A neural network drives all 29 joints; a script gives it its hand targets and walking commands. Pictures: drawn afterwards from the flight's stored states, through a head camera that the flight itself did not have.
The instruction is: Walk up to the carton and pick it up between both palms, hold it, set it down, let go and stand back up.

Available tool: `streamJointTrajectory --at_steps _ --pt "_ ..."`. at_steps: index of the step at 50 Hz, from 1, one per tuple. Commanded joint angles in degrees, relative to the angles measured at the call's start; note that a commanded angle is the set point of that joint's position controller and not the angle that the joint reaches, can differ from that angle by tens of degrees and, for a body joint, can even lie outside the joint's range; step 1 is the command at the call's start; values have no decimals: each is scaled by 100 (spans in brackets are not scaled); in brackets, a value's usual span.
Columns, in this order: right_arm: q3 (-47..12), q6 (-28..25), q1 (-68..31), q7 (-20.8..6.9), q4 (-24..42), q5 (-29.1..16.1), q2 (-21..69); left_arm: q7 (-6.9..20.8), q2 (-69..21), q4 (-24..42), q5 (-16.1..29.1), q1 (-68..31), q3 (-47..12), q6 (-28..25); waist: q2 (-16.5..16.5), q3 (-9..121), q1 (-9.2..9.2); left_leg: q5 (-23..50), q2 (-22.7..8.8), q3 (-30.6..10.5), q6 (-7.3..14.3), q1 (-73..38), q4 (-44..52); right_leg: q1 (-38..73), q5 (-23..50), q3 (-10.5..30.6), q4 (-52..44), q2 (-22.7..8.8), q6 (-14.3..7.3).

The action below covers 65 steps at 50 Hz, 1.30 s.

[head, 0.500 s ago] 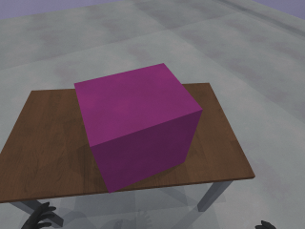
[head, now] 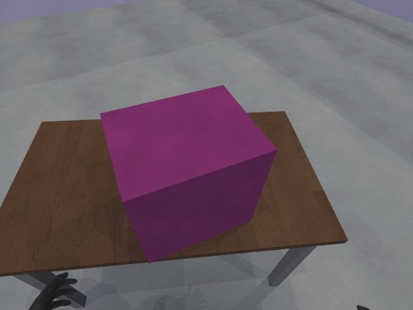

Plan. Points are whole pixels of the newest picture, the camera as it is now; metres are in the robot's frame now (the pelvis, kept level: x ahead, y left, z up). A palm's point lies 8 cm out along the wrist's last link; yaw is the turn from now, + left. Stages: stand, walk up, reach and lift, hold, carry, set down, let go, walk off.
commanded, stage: reach and lift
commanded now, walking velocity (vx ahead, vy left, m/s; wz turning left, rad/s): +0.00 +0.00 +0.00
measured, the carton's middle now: (185, 174) +0.44 +0.02 -0.02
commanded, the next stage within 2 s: none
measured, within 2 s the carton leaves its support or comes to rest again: neither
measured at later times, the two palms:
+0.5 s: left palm (71, 297) +0.20 +0.25 -0.07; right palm out of the picture +0.11 -0.33 -0.06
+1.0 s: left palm (62, 296) +0.19 +0.25 -0.04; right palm (363, 292) +0.16 -0.30 -0.03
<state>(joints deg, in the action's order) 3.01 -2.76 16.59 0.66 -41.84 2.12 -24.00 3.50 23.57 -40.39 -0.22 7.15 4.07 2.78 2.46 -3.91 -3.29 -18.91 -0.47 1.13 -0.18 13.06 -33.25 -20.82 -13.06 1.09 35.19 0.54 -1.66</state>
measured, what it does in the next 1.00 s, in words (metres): stands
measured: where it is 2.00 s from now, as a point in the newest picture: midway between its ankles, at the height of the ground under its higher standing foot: outside the picture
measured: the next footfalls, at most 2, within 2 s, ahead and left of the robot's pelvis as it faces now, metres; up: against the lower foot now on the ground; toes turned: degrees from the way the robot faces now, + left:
none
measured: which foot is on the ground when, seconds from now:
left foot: down 0.00-1.00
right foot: down 0.00-1.00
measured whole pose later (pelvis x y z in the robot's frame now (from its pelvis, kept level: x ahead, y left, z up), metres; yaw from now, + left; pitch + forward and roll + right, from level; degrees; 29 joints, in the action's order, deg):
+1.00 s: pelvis +0.00 -0.01 +0.01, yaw +0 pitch -4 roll +1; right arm 2.3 -16.7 9.2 -9.5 -39.6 -9.1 -21.3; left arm -6.3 15.1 -30.9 4.0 10.2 4.1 -3.4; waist 1.7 -2.3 -3.3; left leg -17.8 -1.6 1.0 -1.5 7.7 -29.7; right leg -15.2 -11.8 0.9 31.1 1.7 -2.4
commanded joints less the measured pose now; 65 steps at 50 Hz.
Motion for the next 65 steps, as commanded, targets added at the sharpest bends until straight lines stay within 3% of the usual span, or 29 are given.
streamJointTrajectory --at_steps 1,4,7,10,14,16,19,24,28,31,34,37,40,42,44,51,53,56,59,63,65 --pt "1161 -1276 -1054 -419 -497 265 -1080 -516 106 1058 -468 -990 207 1417 -1340 -9 44 -1562 -777 175 607 3250 1045 2763 745 -770 829 382 -122" --pt "1086 -1313 -965 -445 -433 158 -1058 -517 308 1721 -389 -1049 281 1466 -525 433 54 -920 -511 268 463 1924 748 2183 559 -559 354 294 -137" --pt "888 -1297 -615 -407 -270 33 -931 -523 295 2107 -292 -868 371 1246 144 818 81 -244 -389 278 389 955 735 2067 900 -454 -55 299 -94" --pt "665 -1371 -614 -360 -68 -101 -826 -486 326 2001 -168 -620 512 1037 739 1145 202 695 -127 343 279 326 491 1916 1438 -267 -424 168 -64" --pt "461 -1526 -617 -319 131 -200 -639 -420 394 1502 -87 -380 704 787 1080 1140 369 821 103 328 240 290 524 2028 2091 -84 -598 16 98" --pt "331 -1599 -589 -330 177 -277 -558 -419 375 1321 -71 -312 785 661 973 1103 429 847 173 314 206 339 620 2146 2242 11 -692 -50 142" --pt "165 -1712 -546 -408 250 -447 -441 -484 235 1398 -33 -221 860 493 508 1105 485 971 224 289 115 280 736 2189 2161 117 -823 -136 141" --pt "56 -1823 -541 -662 374 -786 -346 -764 -105 2171 -45 -209 776 317 -576 918 707 1019 169 286 -27 -45 1002 1835 818 83 -1100 -58 -72" --pt "150 -1767 -866 -889 712 -1013 -545 -1022 -319 2495 -53 -489 570 110 -982 510 796 -302 -82 198 111 788 1515 2057 -82 9 -921 183 -67" --pt "195 -1695 -1040 -961 1039 -1029 -707 -1109 -412 2263 25 -593 473 -97 -795 378 749 -1092 -208 167 328 1636 1689 2495 -683 146 -750 264 7" --pt "202 -1655 -1198 -980 1340 -1062 -761 -1124 -470 2003 263 -592 335 -336 -343 390 713 -1328 -227 166 420 1933 1666 2582 -1161 234 -813 244 49" --pt "121 -1606 -1285 -984 1583 -1162 -693 -1075 -473 1712 650 -496 198 -538 356 350 714 -1045 -63 209 365 1528 1394 2022 -1770 396 -1219 30 43" --pt "-12 -1549 -1177 -981 1616 -1274 -543 -977 -428 1441 902 -276 214 -669 1092 267 740 -225 230 245 198 435 909 899 -2330 648 -1866 -353 -41" --pt "-14 -1525 -1101 -999 1428 -1325 -544 -949 -501 1309 919 -181 181 -729 1020 208 740 -73 180 180 169 260 999 796 -2127 578 -1931 -331 -7" --pt "-27 -1538 -1030 -1044 1162 -1393 -546 -955 -581 1255 840 -116 187 -796 731 267 796 -38 113 161 148 350 1147 1057 -1783 487 -1852 -248 2" --pt "-61 -1996 -953 -1343 571 -1951 -815 -1193 -988 2108 383 26 14 -1199 -797 745 890 291 -74 38 -185 559 1416 1636 -130 44 -1300 96 -228" --pt "-92 -2184 -926 -1436 506 -2115 -949 -1277 -1140 2366 299 196 -81 -1370 -1001 981 916 816 -82 6 -301 258 1266 1434 259 -35 -1223 188 -298" --pt "-100 -2501 -772 -1547 447 -2287 -1132 -1350 -1320 2637 301 572 -251 -1673 -931 1287 874 1654 -72 -79 -434 -352 1017 1013 772 -123 -1196 282 -333" --pt "-165 -2810 -626 -1603 371 -2406 -1322 -1339 -1452 2641 383 912 -379 -1995 -545 1406 761 2261 -79 -172 -445 -521 875 986 1331 -134 -1136 335 -309" --pt "-322 -3137 -519 -1602 286 -2504 -1467 -1238 -1564 2314 544 1188 -433 -2357 144 1271 600 2348 -2 -159 -374 -121 897 1405 1996 -45 -1046 351 -242" --pt "-379 -3252 -509 -1593 224 -2552 -1482 -1197 -1586 2191 613 1226 -430 -2515 332 1175 554 2266 44 -135 -352 18 922 1486 2102 -17 -1022 351 -199"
